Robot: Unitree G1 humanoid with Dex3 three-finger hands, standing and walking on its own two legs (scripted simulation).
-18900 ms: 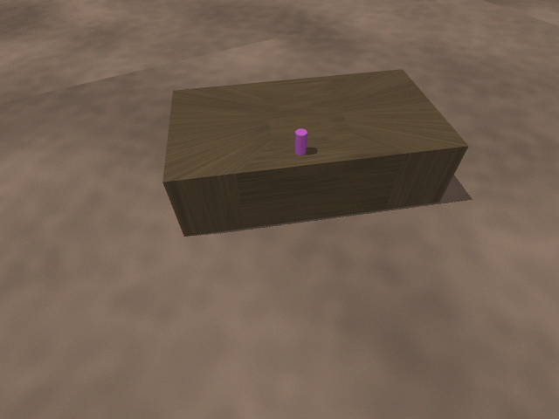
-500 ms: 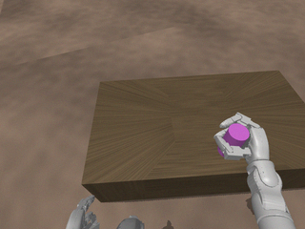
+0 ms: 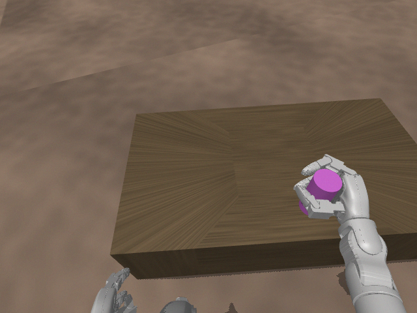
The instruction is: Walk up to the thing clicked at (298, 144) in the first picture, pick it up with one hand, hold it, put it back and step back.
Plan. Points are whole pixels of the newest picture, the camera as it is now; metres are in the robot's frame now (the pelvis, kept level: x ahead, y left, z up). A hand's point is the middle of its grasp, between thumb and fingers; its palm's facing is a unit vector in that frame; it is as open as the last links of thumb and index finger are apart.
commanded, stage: hold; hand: right
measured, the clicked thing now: (318, 194) +0.33 -0.18 +0.05
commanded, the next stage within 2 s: crouch in 0.04 s
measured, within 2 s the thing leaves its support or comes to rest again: neither
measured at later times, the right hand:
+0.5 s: hand (304, 196) +0.35 -0.16 +0.01, palm faces +0.01 +1.00 +0.03, open 6.4 cm
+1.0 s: hand (284, 200) +0.41 -0.16 -0.13, palm faces -0.02 +1.00 +0.01, open 6.4 cm
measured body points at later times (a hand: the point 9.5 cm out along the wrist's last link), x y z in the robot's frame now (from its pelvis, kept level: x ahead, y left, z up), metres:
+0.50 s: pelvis +0.00 +0.00 -0.02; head +0.07 -0.01 +0.42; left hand +0.13 +0.25 -0.13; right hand +0.34 -0.22 +0.01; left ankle +0.06 +0.13 -0.70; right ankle -0.02 -0.13 -0.70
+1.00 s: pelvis -0.04 +0.00 -0.15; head +0.12 -0.01 +0.27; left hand +0.05 +0.26 -0.28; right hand +0.41 -0.21 -0.13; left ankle +0.06 +0.13 -0.70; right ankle -0.02 -0.13 -0.70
